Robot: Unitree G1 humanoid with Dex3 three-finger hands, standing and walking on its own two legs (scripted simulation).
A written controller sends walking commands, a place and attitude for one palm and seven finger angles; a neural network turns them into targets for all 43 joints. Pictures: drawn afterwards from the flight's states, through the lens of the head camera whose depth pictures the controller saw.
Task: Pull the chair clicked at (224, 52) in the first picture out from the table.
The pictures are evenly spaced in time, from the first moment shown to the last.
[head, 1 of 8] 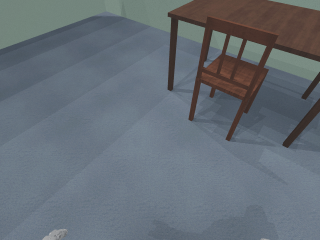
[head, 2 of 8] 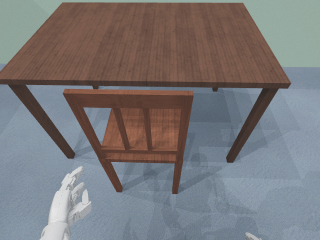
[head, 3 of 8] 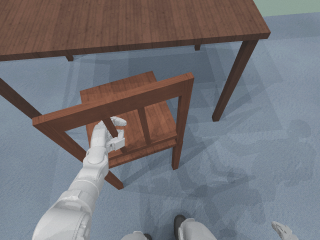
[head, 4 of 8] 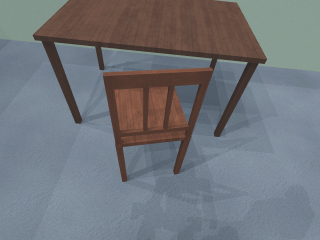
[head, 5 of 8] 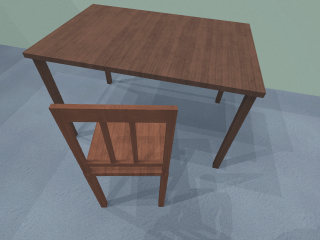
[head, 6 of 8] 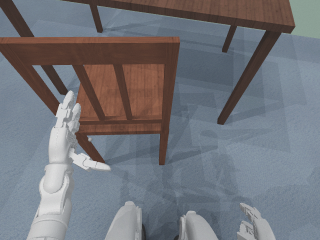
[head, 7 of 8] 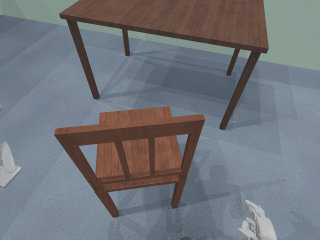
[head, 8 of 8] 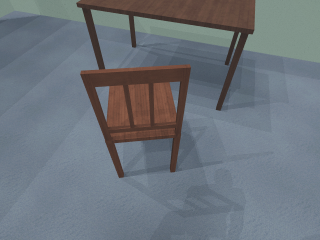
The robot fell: no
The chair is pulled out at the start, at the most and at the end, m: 0.00 0.56 0.55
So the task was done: yes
